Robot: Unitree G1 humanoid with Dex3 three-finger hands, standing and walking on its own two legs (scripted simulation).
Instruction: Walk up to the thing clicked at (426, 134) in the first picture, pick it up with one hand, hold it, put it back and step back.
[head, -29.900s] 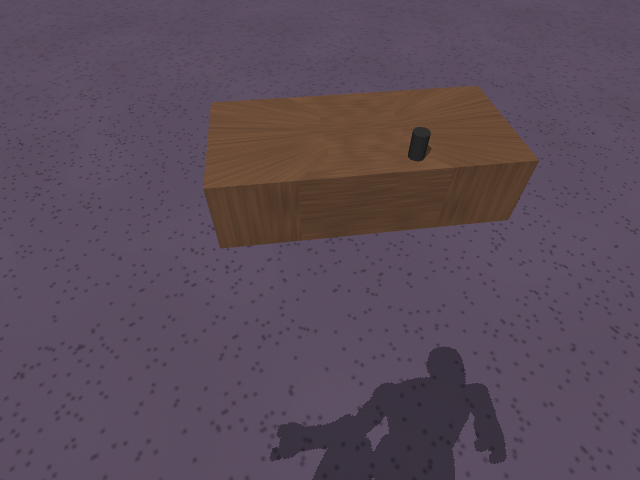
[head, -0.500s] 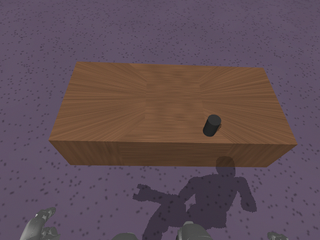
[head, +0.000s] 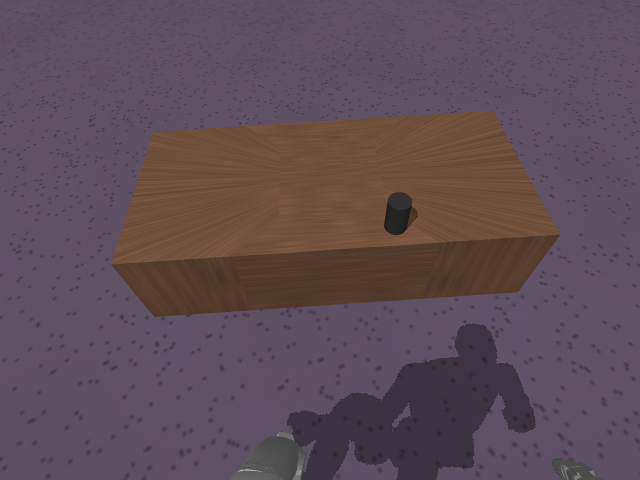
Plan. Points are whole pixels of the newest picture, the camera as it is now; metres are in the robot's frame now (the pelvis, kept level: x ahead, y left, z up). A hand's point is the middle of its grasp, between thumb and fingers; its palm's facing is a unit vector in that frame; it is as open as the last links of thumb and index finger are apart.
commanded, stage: step back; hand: right
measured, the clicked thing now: (397, 214) +0.82 -0.17 -0.38
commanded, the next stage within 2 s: stand in 1.78 s
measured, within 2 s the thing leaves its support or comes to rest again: neither
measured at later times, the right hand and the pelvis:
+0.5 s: hand out of the picture -0.03 -0.27 -0.13, palm faces -0.09 +0.90 -0.43, open 7.3 cm; pelvis -0.17 -0.01 +0.00, yaw +2 degrees
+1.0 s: hand out of the picture -0.23 -0.29 -0.15, palm faces -0.15 +0.93 -0.35, open 7.3 cm; pelvis -0.30 -0.03 +0.00, yaw +7 degrees
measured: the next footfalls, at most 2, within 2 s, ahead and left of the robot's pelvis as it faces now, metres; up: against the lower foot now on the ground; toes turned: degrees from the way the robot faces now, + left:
left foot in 0.22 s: -0.05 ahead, +0.12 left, +0.00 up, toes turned +3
right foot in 0.58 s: -0.22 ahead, -0.15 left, +0.00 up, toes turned +6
